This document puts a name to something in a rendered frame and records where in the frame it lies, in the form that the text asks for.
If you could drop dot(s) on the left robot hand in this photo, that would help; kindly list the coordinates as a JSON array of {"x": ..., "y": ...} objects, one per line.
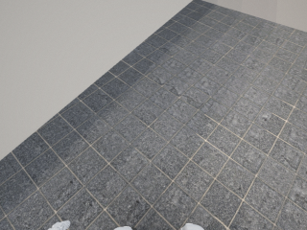
[{"x": 61, "y": 225}]

